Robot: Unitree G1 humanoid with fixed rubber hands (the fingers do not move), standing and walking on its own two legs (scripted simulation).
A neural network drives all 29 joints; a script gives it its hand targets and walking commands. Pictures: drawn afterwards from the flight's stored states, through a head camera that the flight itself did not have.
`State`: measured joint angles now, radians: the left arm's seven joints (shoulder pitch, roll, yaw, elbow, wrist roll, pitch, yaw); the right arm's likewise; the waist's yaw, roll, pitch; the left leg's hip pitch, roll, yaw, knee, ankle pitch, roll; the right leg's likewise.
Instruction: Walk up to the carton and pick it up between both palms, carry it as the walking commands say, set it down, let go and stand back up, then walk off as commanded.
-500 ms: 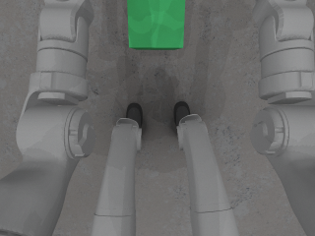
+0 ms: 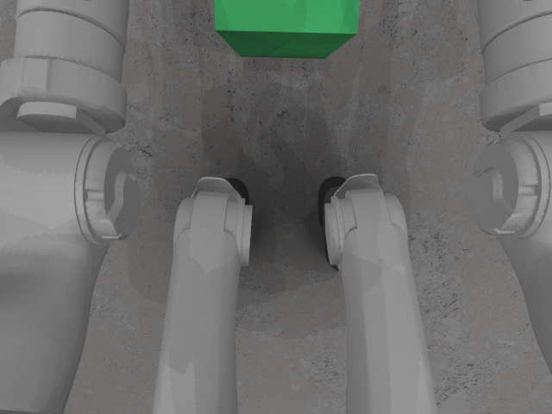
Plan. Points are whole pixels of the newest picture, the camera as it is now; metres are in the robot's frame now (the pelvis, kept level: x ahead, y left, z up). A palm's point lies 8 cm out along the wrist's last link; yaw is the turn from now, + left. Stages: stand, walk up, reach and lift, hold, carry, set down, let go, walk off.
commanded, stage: reach and lift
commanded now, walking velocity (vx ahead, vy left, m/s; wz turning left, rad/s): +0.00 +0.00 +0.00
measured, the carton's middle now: out of the picture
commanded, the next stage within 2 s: none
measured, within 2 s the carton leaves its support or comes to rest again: neither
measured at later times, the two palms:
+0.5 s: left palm out of the picture +0.59 +0.15 -0.27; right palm out of the picture +0.59 -0.17 -0.28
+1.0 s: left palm out of the picture +0.59 +0.14 -0.27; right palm out of the picture +0.59 -0.16 -0.28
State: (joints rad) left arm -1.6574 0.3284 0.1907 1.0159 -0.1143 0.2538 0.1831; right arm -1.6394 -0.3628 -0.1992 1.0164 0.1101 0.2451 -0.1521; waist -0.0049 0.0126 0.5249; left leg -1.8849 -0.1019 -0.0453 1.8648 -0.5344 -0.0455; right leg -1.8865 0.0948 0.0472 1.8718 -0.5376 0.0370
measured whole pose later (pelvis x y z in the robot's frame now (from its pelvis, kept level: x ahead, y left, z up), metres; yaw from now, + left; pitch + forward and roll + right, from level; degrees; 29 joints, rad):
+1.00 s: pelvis +0.02 +0.00 -0.10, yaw -1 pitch +32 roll +0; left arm -1.64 0.33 0.10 1.15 -0.17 0.12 0.14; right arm -1.62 -0.34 -0.12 1.14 0.18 0.12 -0.13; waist 0.00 -0.01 0.52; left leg -2.16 -0.08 -0.02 2.23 -0.64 -0.04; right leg -2.17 0.08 0.00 2.23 -0.62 0.02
